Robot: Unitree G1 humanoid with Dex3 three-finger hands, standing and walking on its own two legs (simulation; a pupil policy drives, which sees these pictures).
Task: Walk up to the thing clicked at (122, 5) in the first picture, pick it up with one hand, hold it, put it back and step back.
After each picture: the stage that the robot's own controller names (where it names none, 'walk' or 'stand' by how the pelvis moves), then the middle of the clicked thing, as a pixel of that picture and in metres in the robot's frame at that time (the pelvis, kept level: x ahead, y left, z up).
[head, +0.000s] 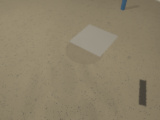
stand; (124, 1) +2.26 -0.76 -0.65
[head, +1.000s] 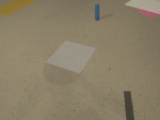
walk; (97, 12) +2.20 -0.23 -0.63
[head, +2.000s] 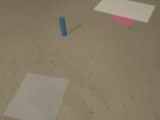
walk; (63, 26) +1.62 +0.18 -0.64
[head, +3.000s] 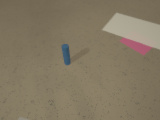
walk; (66, 55) +1.12 +0.17 -0.65
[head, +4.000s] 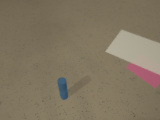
walk; (63, 89) +0.71 +0.17 -0.64
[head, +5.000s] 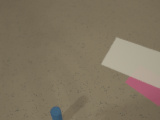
stand; (57, 118) +0.45 +0.16 -0.63
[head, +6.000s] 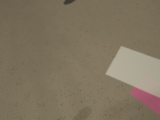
stand; out of the picture +0.39 +0.16 -0.65
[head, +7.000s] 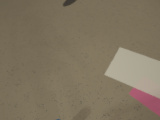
stand; out of the picture +0.41 +0.16 -0.66
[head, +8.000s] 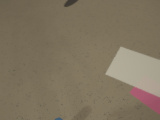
stand; out of the picture +0.42 +0.17 -0.66
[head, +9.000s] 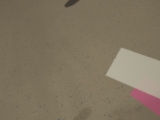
stand; out of the picture +0.41 +0.17 -0.66
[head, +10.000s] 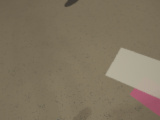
go down; out of the picture +0.41 +0.16 -0.66
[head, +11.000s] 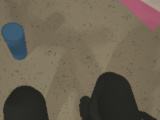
go down; (17, 44) +0.51 +0.17 -0.26
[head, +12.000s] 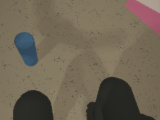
approach; (28, 52) +0.50 +0.15 -0.27
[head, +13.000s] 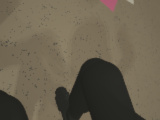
close in; out of the picture +0.51 +0.21 -0.17
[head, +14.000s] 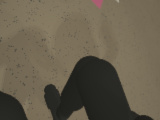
close; out of the picture +0.50 +0.22 -0.18
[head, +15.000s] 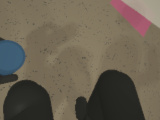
lift; (6, 62) +0.38 +0.20 -0.09
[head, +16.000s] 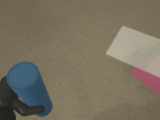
hold; (35, 94) +0.30 +0.15 +0.05
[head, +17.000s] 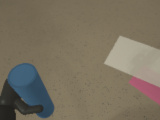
hold; (36, 95) +0.30 +0.15 +0.04
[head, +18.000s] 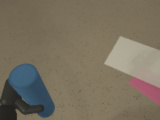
hold; (36, 95) +0.30 +0.15 +0.04
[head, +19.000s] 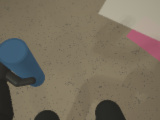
crouch; (27, 67) +0.40 +0.15 -0.03
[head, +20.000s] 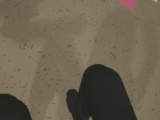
lower; out of the picture +0.51 +0.19 -0.10
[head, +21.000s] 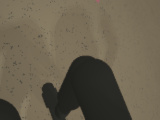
lower; out of the picture +0.48 +0.23 -0.18
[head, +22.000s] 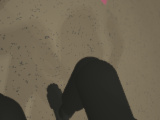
lower; out of the picture +0.48 +0.22 -0.18
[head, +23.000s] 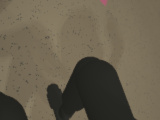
lower; out of the picture +0.47 +0.22 -0.18
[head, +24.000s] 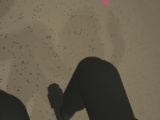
rest; out of the picture +0.46 +0.21 -0.18
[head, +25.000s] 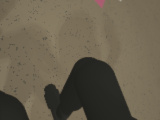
open; out of the picture +0.47 +0.19 -0.19
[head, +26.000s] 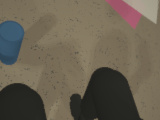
stand; (9, 46) +0.47 +0.16 -0.20
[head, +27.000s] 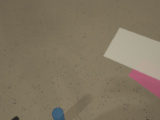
stand; (59, 119) +0.40 +0.12 -0.57
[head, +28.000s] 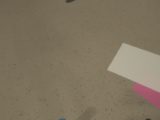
stand; out of the picture +0.40 +0.12 -0.60
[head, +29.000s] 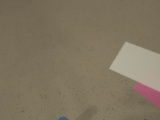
stand; out of the picture +0.39 +0.11 -0.60
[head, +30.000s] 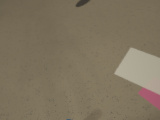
walk; out of the picture +0.41 +0.11 -0.65
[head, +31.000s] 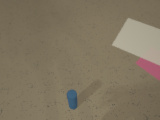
walk; (72, 100) +0.48 +0.08 -0.64
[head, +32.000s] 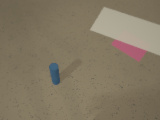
walk; (55, 74) +0.71 +0.17 -0.63
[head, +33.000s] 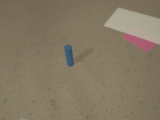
stand; (69, 56) +1.03 +0.15 -0.63
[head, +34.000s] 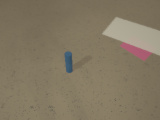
stand; (68, 62) +1.03 +0.11 -0.65
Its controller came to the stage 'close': yes
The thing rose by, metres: 0.69
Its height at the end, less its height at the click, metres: +0.00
